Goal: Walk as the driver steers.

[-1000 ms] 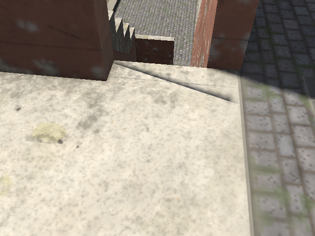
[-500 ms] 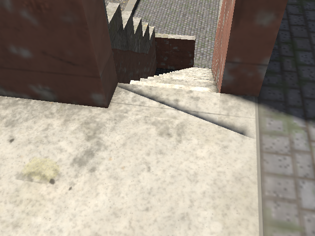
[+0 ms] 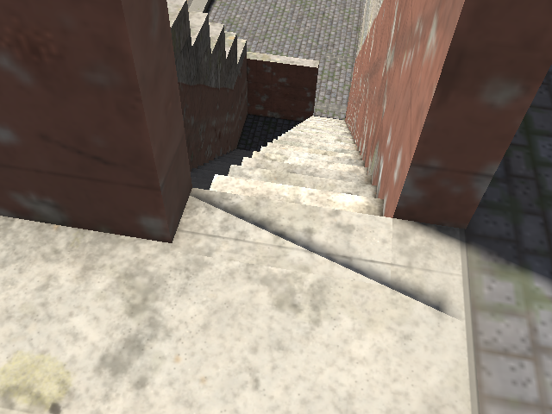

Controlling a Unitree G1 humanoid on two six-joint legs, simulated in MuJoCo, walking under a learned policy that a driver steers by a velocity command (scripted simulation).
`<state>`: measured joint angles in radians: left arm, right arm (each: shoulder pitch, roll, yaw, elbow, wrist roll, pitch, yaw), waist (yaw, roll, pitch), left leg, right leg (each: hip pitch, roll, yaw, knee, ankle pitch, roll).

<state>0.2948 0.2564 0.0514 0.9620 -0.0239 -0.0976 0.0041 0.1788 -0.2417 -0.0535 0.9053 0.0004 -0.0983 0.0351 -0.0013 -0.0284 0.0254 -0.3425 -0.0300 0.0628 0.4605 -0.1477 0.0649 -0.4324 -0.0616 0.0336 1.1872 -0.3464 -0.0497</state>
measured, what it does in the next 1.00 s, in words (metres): walks ahead: right foot, then left foot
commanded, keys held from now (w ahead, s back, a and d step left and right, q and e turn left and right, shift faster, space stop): w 0.50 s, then w+q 0.10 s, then q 0.40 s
